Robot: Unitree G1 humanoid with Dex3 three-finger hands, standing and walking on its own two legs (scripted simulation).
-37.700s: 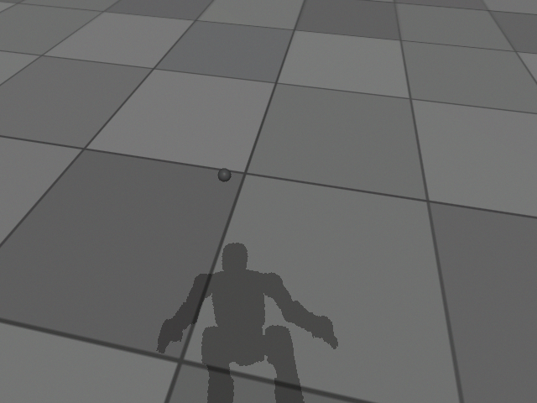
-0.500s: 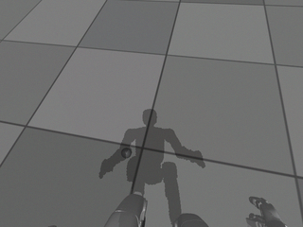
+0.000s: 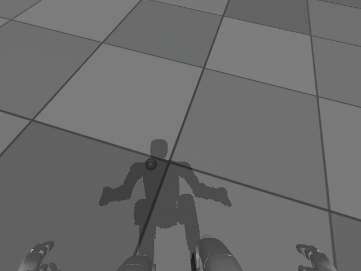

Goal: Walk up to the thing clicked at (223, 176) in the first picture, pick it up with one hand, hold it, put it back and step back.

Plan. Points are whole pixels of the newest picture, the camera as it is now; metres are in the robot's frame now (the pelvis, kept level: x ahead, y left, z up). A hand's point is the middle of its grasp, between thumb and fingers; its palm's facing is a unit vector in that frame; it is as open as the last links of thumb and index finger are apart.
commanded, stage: step back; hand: left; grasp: from above
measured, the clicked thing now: (150, 164) +0.69 +0.11 -0.71
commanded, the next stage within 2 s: none
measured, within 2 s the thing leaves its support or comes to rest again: neither
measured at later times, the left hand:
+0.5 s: hand out of the picture -0.10 +0.30 -0.14, palm faces -0.17 -0.89 -0.42, open 7.4 cm
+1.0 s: hand out of the picture -0.18 +0.28 -0.13, palm faces -0.08 -0.94 -0.33, open 7.4 cm
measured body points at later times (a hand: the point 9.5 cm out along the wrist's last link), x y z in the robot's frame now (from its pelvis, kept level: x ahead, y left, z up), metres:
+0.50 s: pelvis -0.17 +0.03 +0.00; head -0.13 +0.01 +0.45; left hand -0.09 +0.35 -0.11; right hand -0.09 -0.29 -0.12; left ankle +0.01 +0.10 -0.71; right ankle -0.23 -0.07 -0.71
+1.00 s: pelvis -0.35 +0.04 +0.01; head -0.30 +0.06 +0.46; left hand -0.18 +0.33 -0.11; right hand -0.32 -0.27 -0.10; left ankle -0.32 +0.17 -0.71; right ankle -0.32 -0.09 -0.65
